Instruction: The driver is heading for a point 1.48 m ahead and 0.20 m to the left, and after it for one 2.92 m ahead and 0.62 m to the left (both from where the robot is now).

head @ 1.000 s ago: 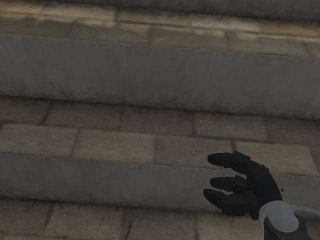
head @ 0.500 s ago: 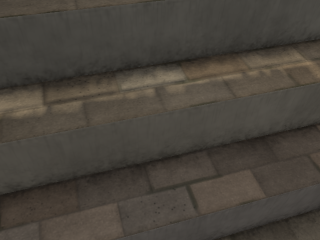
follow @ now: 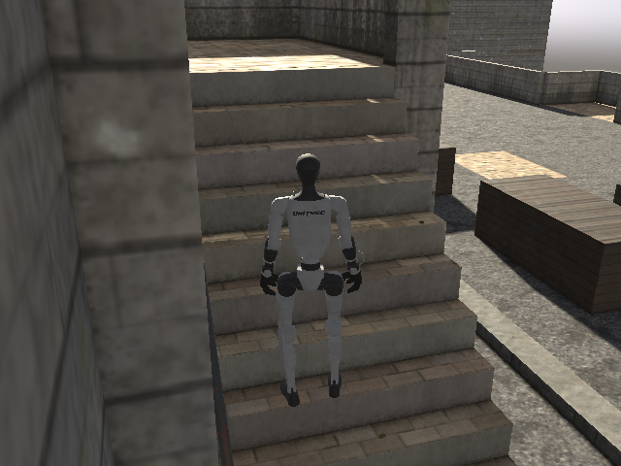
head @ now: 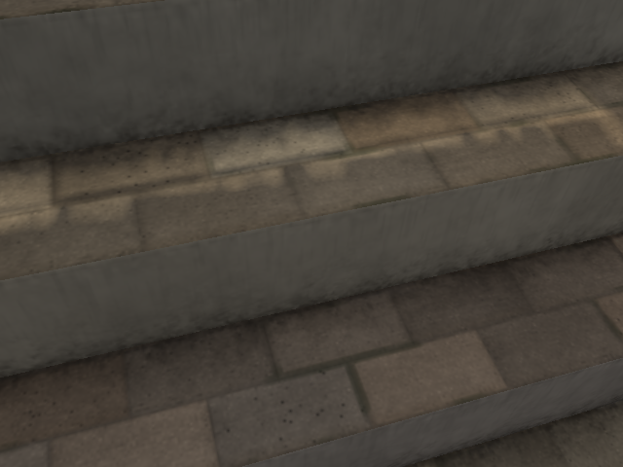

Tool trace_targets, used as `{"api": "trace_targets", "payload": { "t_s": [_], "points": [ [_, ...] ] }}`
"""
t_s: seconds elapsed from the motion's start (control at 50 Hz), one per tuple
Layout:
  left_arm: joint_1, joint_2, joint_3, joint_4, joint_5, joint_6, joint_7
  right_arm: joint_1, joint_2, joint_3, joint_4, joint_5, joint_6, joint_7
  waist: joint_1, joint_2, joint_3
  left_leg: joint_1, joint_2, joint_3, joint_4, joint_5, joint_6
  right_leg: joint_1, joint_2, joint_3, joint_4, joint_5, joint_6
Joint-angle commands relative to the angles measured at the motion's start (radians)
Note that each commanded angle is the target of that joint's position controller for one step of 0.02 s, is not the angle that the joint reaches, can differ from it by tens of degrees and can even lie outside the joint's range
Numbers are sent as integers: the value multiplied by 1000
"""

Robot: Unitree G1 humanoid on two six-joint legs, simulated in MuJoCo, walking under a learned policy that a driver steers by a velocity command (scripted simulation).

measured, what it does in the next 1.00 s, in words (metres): stands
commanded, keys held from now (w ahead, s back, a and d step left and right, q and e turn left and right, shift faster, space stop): no key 1.00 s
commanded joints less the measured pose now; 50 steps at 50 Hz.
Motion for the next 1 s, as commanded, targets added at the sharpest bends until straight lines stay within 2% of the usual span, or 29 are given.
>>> {"api": "trace_targets", "payload": {
  "t_s": [0.02, 0.1, 0.14, 0.2, 0.26, 0.3, 0.38, 0.48, 0.58, 0.6, 0.62, 0.68, 0.82, 0.86, 0.88, 1.0],
  "points": [
    [54, 93, 19, -55, -6, -11, 21, 30, -108, -23, -54, 2, 9, -24, -9, 21, -115, 114, 79, -150, -38, 362, 36, 39, -90, 96, -35, 542, -113],
    [75, 89, 19, -74, 3, 1, 19, 29, -106, -21, -57, -8, 29, -24, -7, 31, -85, 72, 79, -146, -39, 244, 42, 7, -91, 102, -47, 419, -119],
    [78, 79, 17, -74, 1, 6, 21, 53, -107, -21, -50, -14, 30, -27, -10, 28, -66, 46, 76, -146, -55, 162, 41, 1, -85, 109, -50, 357, -116],
    [82, 85, 19, -89, 8, 20, 24, 56, -124, -26, -40, -16, 26, -31, 1, 25, -26, 17, 79, -151, -62, 99, 54, -40, -78, 105, -52, 252, -120],
    [91, 71, 19, -90, 14, 30, 23, 69, -111, -24, -29, -15, 27, -33, 2, 20, 2, 8, 82, -155, -81, 42, 57, -72, -74, 106, -76, 158, -116],
    [122, 76, 18, -86, 21, 31, 16, 88, -104, -21, -17, -25, 28, -43, 1, 16, 30, 9, 75, -158, -78, 6, 59, -87, -68, 106, -101, 124, -114],
    [129, 72, 18, -90, 19, 35, 16, 108, -108, -24, -5, -24, 28, -46, -2, -3, 44, 0, 71, -173, -85, -28, 67, -98, -66, 112, -116, 70, -115],
    [142, 65, 20, -91, 20, 42, 15, 133, -87, -19, 8, -23, 31, -51, -3, 1, 61, -19, 74, -188, -97, -76, 72, -112, -62, 118, -127, 13, -120],
    [156, 56, 26, -106, 16, 47, 15, 143, -91, -24, 10, -29, 35, -51, 8, 46, 78, -61, 106, -220, -149, -177, 96, -121, -43, 75, -73, 22, -104],
    [173, 61, 28, -105, 15, 48, 17, 164, -100, -30, 17, -25, 37, -53, 9, 45, 60, -56, 109, -225, -159, -208, 101, -112, -35, 58, -63, 15, -101],
    [174, 58, 29, -105, 17, 49, 17, 159, -103, -32, 16, -25, 38, -54, 10, 50, 70, -64, 113, -229, -167, -217, 103, -115, -31, 49, -53, 15, -98],
    [189, 48, 28, -107, 19, 51, 18, 155, -93, -33, 19, -25, 39, -53, 15, 45, 82, -81, 110, -224, -165, -210, 104, -110, -30, 47, -52, 19, -99],
    [211, 56, 28, -104, 20, 50, 20, 214, -69, -29, 36, -18, 38, -48, -5, -19, 74, -24, 52, -202, -106, -89, 90, -113, -61, 130, -149, 6, -110],
    [220, 47, 22, -100, 24, 48, 19, 223, -58, -24, 44, -18, 34, -45, -6, -12, 64, -10, 51, -206, -113, -69, 90, -101, -68, 139, -158, 12, -115],
    [203, 41, 20, -99, 24, 46, 17, 197, -43, -17, 39, -19, 30, -41, -6, -2, 82, -16, 55, -208, -114, -41, 84, -101, -66, 142, -148, 29, -115],
    [222, 38, 19, -85, 17, 44, 15, 195, -53, -12, 47, -19, 22, -41, 4, 16, 65, -4, 64, -211, -124, -25, 84, -71, -65, 123, -132, 73, -112]
  ]
}}
Velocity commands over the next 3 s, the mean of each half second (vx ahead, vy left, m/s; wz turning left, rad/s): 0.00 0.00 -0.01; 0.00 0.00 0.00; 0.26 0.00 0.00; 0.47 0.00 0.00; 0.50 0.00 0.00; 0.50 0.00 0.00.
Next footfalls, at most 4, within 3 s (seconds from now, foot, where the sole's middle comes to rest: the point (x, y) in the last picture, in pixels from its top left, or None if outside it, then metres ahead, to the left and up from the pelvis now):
1.38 right None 0.09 -0.14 -0.77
1.84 left None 0.23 0.07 -0.56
2.44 right None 0.31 -0.24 -0.56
2.90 left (381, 344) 0.54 -0.09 -0.34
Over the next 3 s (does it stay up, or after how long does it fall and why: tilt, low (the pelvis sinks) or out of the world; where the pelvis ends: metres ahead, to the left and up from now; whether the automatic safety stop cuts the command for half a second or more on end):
stays up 0.41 -0.17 0.34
